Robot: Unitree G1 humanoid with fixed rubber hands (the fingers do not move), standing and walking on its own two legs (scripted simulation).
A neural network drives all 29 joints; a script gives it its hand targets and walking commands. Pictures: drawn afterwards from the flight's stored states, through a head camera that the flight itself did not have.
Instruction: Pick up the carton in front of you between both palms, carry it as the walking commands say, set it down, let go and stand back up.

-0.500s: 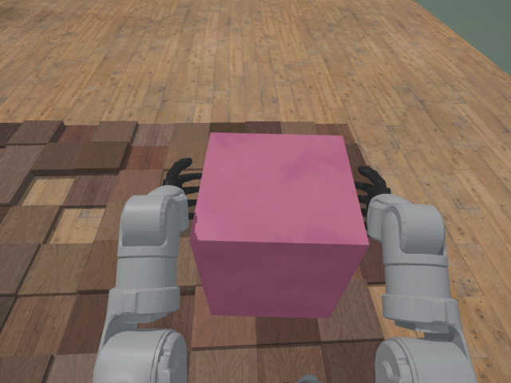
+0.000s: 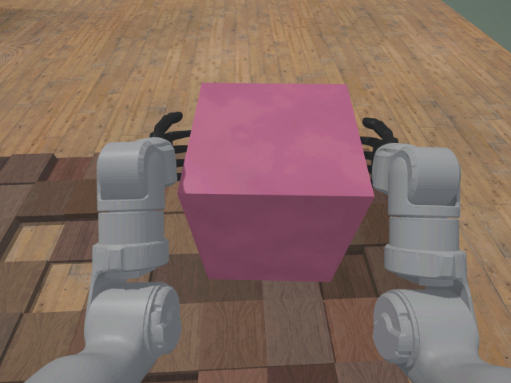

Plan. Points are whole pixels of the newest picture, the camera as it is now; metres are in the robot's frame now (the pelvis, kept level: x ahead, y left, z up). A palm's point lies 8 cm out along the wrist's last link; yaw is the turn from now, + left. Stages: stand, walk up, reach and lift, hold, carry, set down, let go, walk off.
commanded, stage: carry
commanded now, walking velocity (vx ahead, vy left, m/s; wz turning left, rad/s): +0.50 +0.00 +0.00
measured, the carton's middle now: (271, 190) +0.40 +0.00 +0.11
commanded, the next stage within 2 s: none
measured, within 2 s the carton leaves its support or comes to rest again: neither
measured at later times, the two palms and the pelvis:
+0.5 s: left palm (212, 74) +0.66 +0.12 +0.16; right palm (359, 76) +0.67 -0.18 +0.16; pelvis +0.31 -0.04 +0.02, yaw +0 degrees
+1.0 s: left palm (215, 42) +0.97 +0.15 +0.10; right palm (321, 44) +0.95 -0.15 +0.10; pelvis +0.61 +0.01 +0.00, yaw -2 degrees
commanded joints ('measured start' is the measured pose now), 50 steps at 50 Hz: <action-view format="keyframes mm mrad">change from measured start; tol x32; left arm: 1 -758 -1087 -543 -36 -402 25 -240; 50 -548 -1265 -662 -47 -387 -167 -249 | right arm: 1 -726 1005 522 -83 433 3 206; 50 -563 1175 615 -95 448 -178 275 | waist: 1 -86 245 -551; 18 11 187 -439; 21 65 -243 -588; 50 -46 138 -438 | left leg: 1 883 352 -619 -186 312 240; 17 639 178 -54 -84 744 9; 21 -117 -50 -125 663 -375 -57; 23 -206 33 -187 713 -306 -25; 39 -127 63 -68 -44 166 -36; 44 418 10 16 -210 166 -11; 47 900 417 -730 -205 181 227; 50 688 329 -520 -234 190 144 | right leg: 1 -542 63 65 531 -60 -11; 18 88 96 -193 -461 472 -31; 21 627 -356 586 -446 519 -264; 43 301 -142 -32 -279 871 -50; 46 -275 44 -45 338 -32 40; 50 -508 -11 42 444 12 4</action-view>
